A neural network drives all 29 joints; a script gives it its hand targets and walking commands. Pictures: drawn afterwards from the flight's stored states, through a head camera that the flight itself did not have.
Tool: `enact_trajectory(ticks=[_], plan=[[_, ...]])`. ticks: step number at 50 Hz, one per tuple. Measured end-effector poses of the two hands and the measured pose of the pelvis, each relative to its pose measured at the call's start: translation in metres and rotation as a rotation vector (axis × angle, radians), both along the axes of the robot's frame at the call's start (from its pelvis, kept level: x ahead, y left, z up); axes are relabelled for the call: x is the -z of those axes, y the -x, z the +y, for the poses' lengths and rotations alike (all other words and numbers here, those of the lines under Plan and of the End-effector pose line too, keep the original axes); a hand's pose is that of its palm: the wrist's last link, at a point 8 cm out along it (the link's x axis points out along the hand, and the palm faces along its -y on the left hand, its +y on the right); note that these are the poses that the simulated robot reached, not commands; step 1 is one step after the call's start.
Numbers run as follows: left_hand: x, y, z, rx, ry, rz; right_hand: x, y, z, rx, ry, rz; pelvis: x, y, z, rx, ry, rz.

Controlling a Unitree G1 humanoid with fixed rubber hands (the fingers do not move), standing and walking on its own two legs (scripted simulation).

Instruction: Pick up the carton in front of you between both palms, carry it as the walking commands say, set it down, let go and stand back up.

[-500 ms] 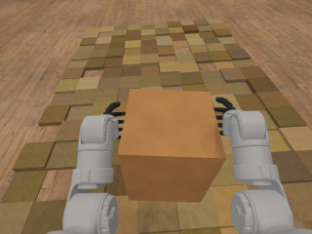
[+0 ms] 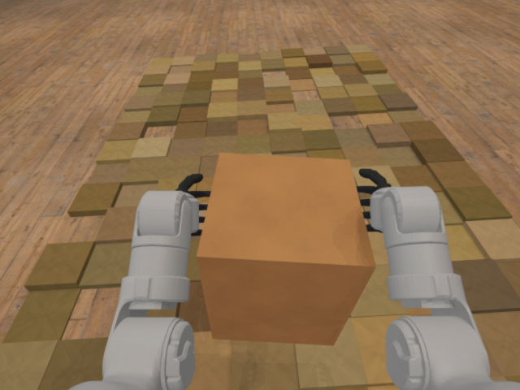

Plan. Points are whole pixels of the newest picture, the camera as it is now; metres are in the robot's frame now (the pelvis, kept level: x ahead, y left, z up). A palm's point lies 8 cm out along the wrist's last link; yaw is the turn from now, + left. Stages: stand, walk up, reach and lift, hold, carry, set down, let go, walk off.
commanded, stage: carry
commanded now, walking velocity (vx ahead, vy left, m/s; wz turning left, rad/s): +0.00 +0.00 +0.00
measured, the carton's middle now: (278, 252) +0.33 +0.01 +0.05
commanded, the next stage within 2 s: none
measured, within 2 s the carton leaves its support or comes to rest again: neither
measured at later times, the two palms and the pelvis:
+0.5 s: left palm (186, 211) +0.35 +0.15 +0.13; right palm (382, 207) +0.35 -0.15 +0.13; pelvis +0.00 +0.00 +0.00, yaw +0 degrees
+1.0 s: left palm (188, 211) +0.35 +0.14 +0.13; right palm (384, 207) +0.35 -0.15 +0.13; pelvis +0.00 -0.01 +0.00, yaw +0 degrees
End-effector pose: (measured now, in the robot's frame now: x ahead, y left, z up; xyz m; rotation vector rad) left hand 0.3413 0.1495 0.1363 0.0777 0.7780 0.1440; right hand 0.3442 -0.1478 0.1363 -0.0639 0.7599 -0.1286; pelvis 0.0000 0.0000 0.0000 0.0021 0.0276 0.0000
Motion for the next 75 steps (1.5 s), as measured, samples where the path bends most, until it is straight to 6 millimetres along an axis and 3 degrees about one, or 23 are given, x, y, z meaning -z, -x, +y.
enact_trajectory(ticks=[67,75], plan=[[0.003,-0.003,-0.007,-0.008,0.001,-0.004,0.003,-0.003,-0.007,0.003,-0.002,0.001,0.001,0.001,-0.007,0.001,-0.004,0.002],[-0.015,-0.015,-0.003,-0.008,-0.003,-0.059,-0.017,-0.018,-0.004,-0.002,0.003,-0.054,0.003,-0.01,-0.005,-0.011,0.001,0.015]])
